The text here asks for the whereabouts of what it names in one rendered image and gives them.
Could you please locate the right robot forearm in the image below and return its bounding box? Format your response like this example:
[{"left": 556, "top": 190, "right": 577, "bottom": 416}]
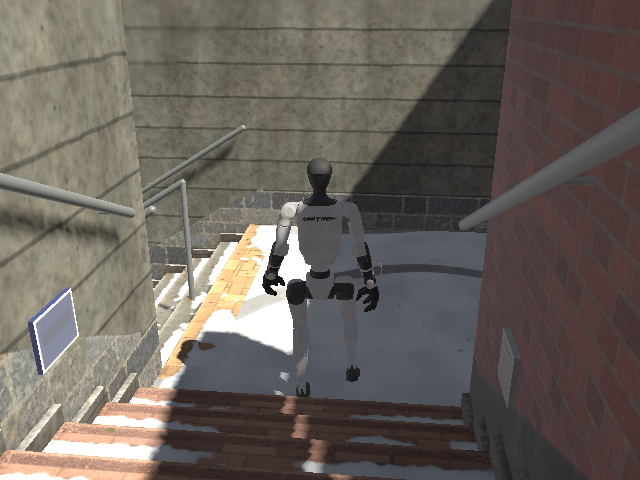
[{"left": 357, "top": 242, "right": 377, "bottom": 289}]

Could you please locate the left robot foot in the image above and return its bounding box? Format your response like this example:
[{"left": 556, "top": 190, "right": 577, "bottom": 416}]
[{"left": 296, "top": 382, "right": 310, "bottom": 397}]

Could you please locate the robot left hand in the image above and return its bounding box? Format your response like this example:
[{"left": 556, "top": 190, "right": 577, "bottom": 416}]
[{"left": 262, "top": 274, "right": 285, "bottom": 296}]

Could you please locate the robot right hand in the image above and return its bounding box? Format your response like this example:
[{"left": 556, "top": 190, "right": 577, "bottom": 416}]
[{"left": 356, "top": 286, "right": 379, "bottom": 312}]

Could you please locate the left robot forearm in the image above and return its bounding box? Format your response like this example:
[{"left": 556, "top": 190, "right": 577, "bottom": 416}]
[{"left": 265, "top": 241, "right": 284, "bottom": 280}]

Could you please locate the robot head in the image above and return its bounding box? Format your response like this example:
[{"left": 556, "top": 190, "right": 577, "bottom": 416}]
[{"left": 302, "top": 158, "right": 337, "bottom": 206}]

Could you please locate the robot right upper arm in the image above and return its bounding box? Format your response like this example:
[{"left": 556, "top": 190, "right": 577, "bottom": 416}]
[{"left": 340, "top": 201, "right": 367, "bottom": 257}]

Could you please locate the robot left upper arm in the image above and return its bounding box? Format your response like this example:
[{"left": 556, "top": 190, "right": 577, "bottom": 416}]
[{"left": 273, "top": 201, "right": 299, "bottom": 256}]

